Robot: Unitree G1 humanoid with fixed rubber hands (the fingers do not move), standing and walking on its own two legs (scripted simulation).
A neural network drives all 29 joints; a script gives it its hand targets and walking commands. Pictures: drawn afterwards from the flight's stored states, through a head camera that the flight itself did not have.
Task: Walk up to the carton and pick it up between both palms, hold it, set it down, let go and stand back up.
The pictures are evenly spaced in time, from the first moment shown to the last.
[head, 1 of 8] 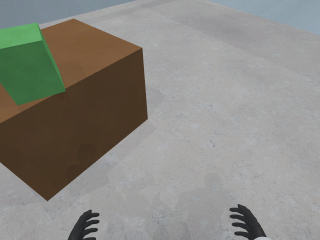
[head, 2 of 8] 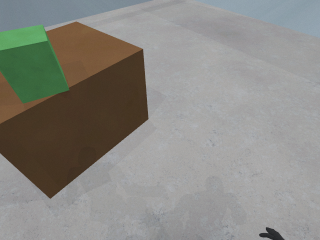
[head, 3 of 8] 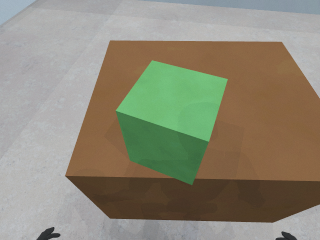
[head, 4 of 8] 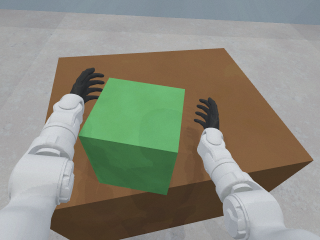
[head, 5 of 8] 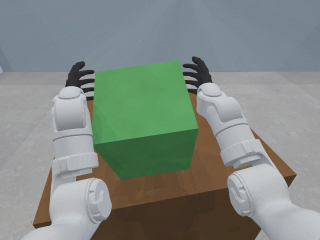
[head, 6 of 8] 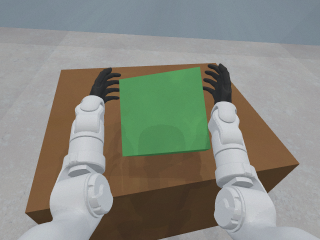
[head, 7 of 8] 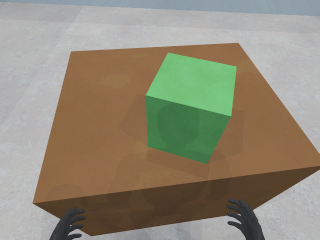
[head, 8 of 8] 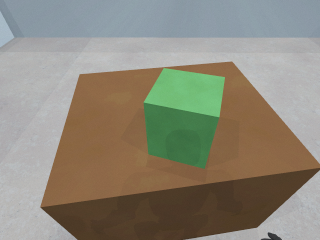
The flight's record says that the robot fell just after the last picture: no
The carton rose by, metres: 0.18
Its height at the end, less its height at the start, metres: +0.00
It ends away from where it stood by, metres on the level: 0.17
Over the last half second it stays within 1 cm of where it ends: yes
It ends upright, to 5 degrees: yes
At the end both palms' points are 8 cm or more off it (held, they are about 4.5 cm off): yes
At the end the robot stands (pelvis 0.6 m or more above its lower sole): yes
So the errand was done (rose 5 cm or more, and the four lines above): yes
